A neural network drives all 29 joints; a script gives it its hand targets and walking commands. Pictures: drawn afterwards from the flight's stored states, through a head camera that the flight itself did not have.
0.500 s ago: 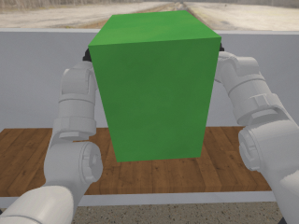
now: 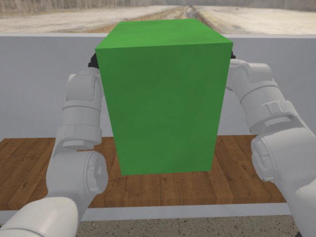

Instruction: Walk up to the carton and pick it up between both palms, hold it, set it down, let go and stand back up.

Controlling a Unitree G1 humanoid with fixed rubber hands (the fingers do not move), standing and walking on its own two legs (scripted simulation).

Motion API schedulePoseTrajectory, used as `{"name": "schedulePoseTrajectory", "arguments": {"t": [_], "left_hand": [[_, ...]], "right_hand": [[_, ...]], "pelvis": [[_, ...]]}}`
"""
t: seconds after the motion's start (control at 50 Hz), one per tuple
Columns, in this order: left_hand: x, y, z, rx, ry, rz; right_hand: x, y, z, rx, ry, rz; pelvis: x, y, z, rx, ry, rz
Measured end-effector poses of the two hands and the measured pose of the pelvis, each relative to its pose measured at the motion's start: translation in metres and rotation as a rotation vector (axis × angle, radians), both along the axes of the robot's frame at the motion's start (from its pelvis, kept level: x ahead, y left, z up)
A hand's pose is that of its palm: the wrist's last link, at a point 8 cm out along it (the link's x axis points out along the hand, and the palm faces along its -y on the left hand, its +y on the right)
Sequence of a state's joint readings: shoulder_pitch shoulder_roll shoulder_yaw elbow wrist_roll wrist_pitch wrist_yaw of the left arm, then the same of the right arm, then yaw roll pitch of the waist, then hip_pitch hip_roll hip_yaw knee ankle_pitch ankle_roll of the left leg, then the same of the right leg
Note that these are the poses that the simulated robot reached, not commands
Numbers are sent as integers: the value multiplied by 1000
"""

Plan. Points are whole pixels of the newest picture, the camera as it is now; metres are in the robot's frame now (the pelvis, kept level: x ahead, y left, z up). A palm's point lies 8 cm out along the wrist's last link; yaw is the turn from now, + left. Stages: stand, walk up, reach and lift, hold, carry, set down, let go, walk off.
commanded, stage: hold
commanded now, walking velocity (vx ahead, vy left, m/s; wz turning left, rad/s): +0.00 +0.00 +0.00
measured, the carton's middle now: (161, 90) +0.39 +0.00 +0.28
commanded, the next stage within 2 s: none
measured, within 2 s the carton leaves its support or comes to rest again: neither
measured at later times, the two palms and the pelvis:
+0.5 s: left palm (93, 74) +0.37 +0.16 +0.33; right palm (223, 66) +0.37 -0.14 +0.34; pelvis +0.00 +0.00 +0.00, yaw +0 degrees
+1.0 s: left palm (98, 76) +0.37 +0.15 +0.32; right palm (226, 69) +0.37 -0.15 +0.34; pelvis +0.01 +0.00 +0.00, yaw +0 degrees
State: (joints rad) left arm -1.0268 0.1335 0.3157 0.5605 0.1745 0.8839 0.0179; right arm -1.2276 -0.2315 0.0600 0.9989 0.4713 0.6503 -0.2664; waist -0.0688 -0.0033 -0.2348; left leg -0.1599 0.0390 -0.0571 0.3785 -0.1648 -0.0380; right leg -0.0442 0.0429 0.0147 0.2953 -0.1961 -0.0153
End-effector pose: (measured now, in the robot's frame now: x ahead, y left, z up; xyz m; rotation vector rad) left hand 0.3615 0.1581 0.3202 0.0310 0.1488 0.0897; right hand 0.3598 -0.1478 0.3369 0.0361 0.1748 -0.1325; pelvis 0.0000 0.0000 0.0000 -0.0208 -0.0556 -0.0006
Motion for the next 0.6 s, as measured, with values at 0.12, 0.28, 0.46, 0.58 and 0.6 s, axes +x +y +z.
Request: {"name": "schedulePoseTrajectory", "arguments": {"t": [0.12, 0.28, 0.46, 0.58, 0.6], "left_hand": [[3, -3, 10, 4, -31, 6], [5, 0, 2, -42, 1, 2], [4, 6, 4, -14, -32, 16], [6, 6, 4, -28, -25, 10], [6, 5, 3, -25, -22, 9]], "right_hand": [[4, -3, 12, 7, -32, 3], [4, 0, 1, -20, 4, 2], [7, 6, 5, -10, -27, 12], [7, 6, 8, -7, -19, 5], [7, 6, 7, -8, -16, 3]], "pelvis": [[-3, 1, 0, -2, 25, -1], [1, -1, 1, 2, 8, -7], [4, 0, 0, -2, 20, 4], [5, 0, 1, 0, 5, 3], [5, 0, 1, 0, 4, 2]]}}
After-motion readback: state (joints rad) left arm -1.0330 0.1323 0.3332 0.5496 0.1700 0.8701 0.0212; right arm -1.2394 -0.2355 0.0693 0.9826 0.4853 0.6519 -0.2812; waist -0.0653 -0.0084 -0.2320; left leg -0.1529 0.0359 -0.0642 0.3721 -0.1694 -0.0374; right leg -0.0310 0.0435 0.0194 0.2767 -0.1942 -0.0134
